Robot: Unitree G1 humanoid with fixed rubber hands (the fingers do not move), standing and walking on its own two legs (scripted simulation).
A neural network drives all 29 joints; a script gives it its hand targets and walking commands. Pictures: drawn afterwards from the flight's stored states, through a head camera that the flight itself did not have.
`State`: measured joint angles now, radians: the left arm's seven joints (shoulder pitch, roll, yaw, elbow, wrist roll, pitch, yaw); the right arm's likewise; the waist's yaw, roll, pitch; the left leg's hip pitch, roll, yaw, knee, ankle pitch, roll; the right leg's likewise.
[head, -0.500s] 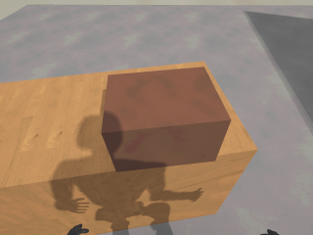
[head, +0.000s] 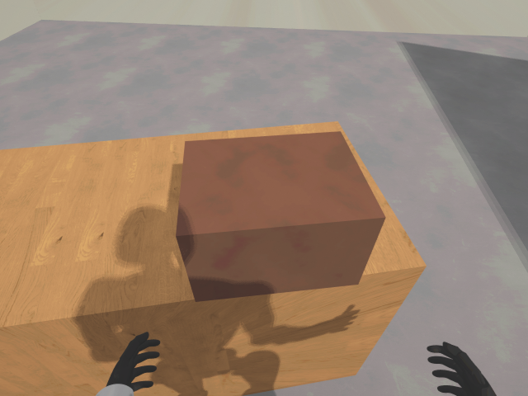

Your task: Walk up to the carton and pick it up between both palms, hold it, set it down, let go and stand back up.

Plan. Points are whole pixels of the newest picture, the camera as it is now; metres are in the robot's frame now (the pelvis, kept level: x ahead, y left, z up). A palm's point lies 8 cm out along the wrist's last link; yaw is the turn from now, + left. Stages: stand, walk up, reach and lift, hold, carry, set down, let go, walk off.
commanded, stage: reach and lift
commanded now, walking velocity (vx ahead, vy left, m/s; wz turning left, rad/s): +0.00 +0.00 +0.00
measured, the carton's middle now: (271, 212) +0.45 +0.01 +0.02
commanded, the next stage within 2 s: none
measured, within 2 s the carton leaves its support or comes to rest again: neither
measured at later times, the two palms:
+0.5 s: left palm (103, 361) +0.19 +0.26 -0.01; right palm (462, 359) +0.19 -0.26 -0.01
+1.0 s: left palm (96, 322) +0.23 +0.26 +0.04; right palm (456, 308) +0.25 -0.25 +0.03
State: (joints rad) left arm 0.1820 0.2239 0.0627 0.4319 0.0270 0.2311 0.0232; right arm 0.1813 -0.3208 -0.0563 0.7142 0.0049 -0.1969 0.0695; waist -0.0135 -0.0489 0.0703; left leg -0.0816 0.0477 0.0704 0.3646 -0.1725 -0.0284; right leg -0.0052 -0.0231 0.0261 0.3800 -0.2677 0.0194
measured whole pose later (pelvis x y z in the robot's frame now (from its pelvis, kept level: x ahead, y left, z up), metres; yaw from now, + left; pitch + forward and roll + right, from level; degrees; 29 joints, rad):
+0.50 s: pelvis +0.01 +0.00 +0.00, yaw -1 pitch -3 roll +0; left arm 0.27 0.25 0.07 0.24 -0.11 0.05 0.03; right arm 0.25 -0.33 -0.05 0.43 0.17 -0.16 0.11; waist 0.03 -0.02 0.03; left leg -0.08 0.04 0.08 0.29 -0.15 -0.03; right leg 0.00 -0.02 0.04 0.28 -0.23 0.02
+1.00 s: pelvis +0.02 +0.00 +0.00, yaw +0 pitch -2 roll +0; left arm 0.18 0.31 0.07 0.20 -0.26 -0.07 0.01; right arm 0.17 -0.40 -0.02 0.32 0.36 -0.18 0.09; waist 0.05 0.00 0.01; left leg -0.11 0.05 0.05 0.30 -0.16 -0.03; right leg -0.03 -0.02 0.03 0.30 -0.24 0.01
